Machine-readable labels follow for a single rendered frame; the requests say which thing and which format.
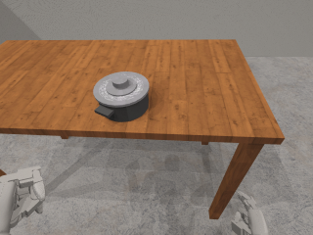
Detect knob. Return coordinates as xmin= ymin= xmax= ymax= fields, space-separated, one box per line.
xmin=112 ymin=74 xmax=129 ymax=88

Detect table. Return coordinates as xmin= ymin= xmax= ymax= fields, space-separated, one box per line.
xmin=0 ymin=39 xmax=285 ymax=220

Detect pot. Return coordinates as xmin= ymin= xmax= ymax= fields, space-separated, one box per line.
xmin=94 ymin=93 xmax=149 ymax=122

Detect right robot hand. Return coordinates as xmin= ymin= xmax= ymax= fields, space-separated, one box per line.
xmin=231 ymin=191 xmax=270 ymax=235

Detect left robot hand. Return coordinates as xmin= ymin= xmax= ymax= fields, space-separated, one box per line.
xmin=0 ymin=165 xmax=46 ymax=233

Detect lid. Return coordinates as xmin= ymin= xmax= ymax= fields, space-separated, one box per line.
xmin=93 ymin=71 xmax=150 ymax=108

